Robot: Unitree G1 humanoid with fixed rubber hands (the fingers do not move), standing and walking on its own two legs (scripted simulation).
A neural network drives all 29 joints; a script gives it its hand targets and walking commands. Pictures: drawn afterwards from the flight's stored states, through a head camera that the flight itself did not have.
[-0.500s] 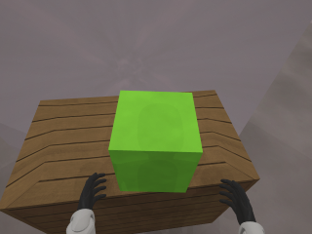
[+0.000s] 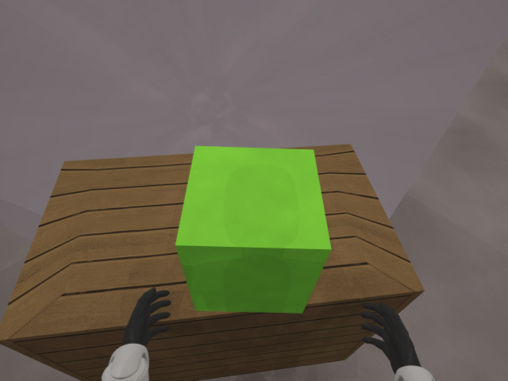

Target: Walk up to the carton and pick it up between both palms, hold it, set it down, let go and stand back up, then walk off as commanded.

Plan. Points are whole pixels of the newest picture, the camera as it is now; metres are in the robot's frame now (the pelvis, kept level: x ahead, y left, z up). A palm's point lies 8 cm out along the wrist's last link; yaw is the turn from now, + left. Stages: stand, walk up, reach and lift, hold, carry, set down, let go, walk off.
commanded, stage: set down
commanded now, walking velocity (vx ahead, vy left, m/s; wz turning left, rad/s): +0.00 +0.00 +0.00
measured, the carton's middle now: (251, 234) +0.37 +0.02 -0.02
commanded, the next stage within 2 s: let go in 0.38 s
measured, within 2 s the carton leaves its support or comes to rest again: neither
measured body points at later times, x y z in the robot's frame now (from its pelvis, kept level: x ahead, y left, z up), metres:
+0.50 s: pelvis +0.00 +0.00 +0.00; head +0.01 +0.01 +0.45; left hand +0.21 +0.20 -0.07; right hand +0.18 -0.22 -0.08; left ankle +0.01 +0.12 -0.74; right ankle +0.02 -0.12 -0.74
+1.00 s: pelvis +0.00 +0.00 +0.00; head +0.01 +0.00 +0.45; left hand +0.21 +0.21 -0.07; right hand +0.17 -0.25 -0.09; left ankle +0.01 +0.12 -0.74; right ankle +0.02 -0.12 -0.74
